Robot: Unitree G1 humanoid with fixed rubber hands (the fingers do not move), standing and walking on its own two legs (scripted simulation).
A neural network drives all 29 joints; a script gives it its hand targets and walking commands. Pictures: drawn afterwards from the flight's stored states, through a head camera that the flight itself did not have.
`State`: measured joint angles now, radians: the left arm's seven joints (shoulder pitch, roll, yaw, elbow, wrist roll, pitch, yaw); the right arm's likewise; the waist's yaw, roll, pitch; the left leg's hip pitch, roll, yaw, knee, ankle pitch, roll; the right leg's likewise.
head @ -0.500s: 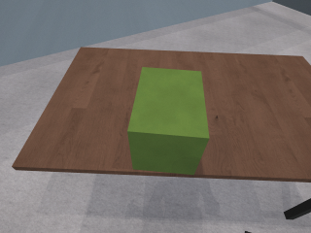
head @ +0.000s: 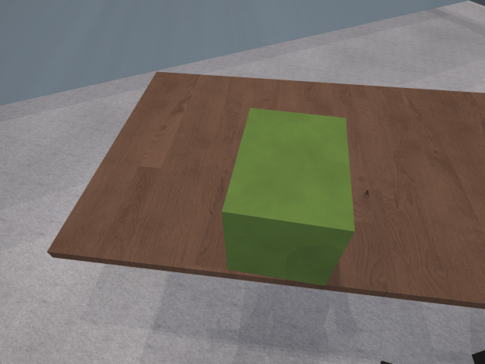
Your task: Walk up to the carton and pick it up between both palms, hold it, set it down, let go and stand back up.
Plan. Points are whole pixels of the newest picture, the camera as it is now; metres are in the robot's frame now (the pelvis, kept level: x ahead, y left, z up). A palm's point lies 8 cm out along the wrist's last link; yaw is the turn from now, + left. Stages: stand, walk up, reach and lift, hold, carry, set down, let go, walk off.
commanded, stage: walk up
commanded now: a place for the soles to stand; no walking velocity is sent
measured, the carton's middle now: (286, 193) +0.45 -0.08 -0.02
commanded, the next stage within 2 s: reach and lift in 0.36 s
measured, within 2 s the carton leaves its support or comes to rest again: neither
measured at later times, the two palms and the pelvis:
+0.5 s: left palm out of the picture +0.09 +0.26 -0.12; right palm out of the picture +0.11 -0.26 -0.13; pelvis -0.03 -0.01 -0.01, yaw -3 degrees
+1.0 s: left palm out of the picture +0.14 +0.21 -0.08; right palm out of the picture +0.11 -0.24 -0.08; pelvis -0.03 -0.04 +0.01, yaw -7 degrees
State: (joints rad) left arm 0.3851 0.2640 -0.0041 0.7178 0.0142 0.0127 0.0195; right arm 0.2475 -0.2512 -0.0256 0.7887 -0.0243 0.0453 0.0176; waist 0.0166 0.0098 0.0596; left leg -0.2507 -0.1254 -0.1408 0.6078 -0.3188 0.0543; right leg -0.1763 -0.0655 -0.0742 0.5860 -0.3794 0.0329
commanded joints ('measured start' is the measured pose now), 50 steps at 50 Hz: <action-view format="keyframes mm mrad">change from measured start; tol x8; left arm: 1 39 156 53 -85 -14 -13 8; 18 88 149 72 -44 -4 -25 14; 19 -646 264 96 -237 -50 74 25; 20 -480 183 39 -202 -50 131 45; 28 -211 125 97 -343 -4 317 15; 40 -445 168 178 -259 -1 251 0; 50 -390 168 125 -292 -74 56 -31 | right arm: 1 29 -177 -57 -92 15 -35 -9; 18 -68 -146 -47 -59 16 -28 -17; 19 -562 -37 -119 71 -117 -168 -1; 27 -247 -136 -92 144 35 -313 35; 38 -312 36 -23 -181 -5 -161 -30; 50 -232 77 -28 -197 8 -303 -69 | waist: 1 -28 6 -68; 18 -10 4 -30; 27 -4 13 -289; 36 83 17 -46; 50 27 8 -185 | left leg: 1 78 189 -177 -147 442 -2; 5 -3 208 -207 -210 321 35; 10 41 144 -87 -101 429 -21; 18 29 166 -120 -171 314 -8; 19 -183 189 104 -45 185 -117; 20 -195 177 98 -35 120 -121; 27 243 149 97 -14 582 -115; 35 40 93 227 -188 139 -81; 50 110 104 236 -180 257 -74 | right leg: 1 -45 -53 60 -40 224 -75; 4 -16 -4 55 -59 92 -48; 10 42 -99 132 -134 322 -102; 18 -13 -57 99 -112 193 -80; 19 -249 47 -15 20 -6 -55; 22 -169 43 -48 98 78 -60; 27 -108 111 -49 -92 304 -54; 36 18 63 43 -221 28 -32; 50 27 50 79 -213 239 -19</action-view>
